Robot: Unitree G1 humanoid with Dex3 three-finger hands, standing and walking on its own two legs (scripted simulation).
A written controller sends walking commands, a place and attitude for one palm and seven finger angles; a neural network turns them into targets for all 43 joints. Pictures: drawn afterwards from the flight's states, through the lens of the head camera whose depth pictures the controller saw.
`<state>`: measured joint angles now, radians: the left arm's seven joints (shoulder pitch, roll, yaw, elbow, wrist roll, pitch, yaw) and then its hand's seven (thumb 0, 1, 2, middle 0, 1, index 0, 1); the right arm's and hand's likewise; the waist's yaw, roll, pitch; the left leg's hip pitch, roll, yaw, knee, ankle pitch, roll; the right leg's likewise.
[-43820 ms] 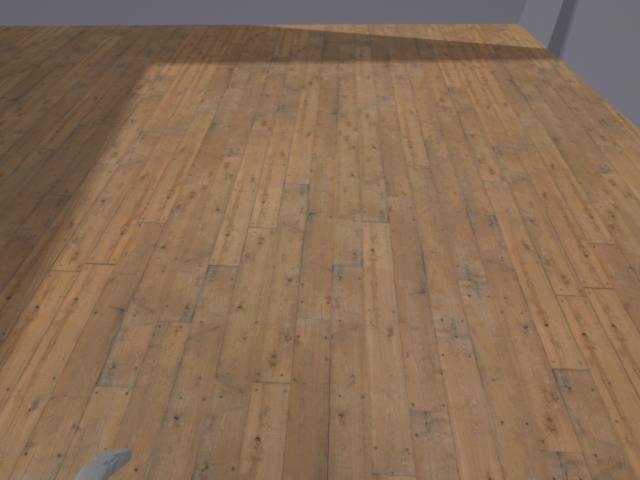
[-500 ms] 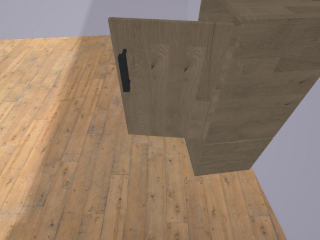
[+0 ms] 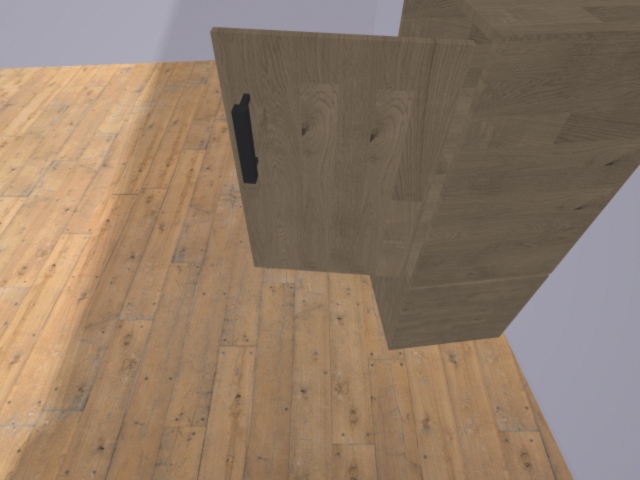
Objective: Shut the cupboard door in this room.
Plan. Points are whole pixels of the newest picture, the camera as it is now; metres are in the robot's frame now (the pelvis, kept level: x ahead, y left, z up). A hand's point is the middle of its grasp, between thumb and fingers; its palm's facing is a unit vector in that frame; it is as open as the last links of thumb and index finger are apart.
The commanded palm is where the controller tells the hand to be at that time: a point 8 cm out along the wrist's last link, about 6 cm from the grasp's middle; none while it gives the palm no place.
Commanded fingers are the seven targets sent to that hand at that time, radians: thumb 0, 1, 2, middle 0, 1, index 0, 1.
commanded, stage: look again from close up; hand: left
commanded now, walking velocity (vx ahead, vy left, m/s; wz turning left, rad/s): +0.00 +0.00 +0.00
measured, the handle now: (248, 139) +0.64 +0.17 +0.06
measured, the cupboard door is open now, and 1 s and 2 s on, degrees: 78 78 78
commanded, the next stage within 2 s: shuffle to correct the standing spot in 0.32 s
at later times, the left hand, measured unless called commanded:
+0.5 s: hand out of the picture -0.04 +0.16 -0.18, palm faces +0.05 -0.98 -0.17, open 7.4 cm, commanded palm none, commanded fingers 0.00 0.90 0.90 -0.20 -0.30 -0.20 -0.30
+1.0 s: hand out of the picture +0.12 +0.20 -0.17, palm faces +0.05 -0.98 -0.18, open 7.3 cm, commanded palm none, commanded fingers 0.00 0.90 0.90 -0.20 -0.30 -0.20 -0.30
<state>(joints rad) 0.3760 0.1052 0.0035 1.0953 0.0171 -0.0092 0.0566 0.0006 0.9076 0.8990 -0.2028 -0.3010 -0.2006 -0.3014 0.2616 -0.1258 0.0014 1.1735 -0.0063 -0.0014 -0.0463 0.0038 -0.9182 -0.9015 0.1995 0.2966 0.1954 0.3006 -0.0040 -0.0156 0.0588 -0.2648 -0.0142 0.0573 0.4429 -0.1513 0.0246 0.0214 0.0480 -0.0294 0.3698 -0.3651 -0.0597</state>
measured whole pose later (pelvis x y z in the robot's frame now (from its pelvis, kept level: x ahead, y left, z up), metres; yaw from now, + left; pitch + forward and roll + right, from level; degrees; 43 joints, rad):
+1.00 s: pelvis +0.11 +0.02 +0.00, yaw +0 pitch +0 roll +0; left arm 0.27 0.16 0.07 1.03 0.04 0.00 0.01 0.02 0.93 0.90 -0.20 -0.30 -0.20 -0.30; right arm 0.37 -0.08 -0.01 1.14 -0.02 -0.07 -0.04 0.00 -0.91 -0.90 0.20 0.30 0.20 0.30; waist -0.01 -0.04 0.07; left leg -0.13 -0.01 0.11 0.39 -0.26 0.05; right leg -0.53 -0.09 -0.02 1.04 -0.29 -0.01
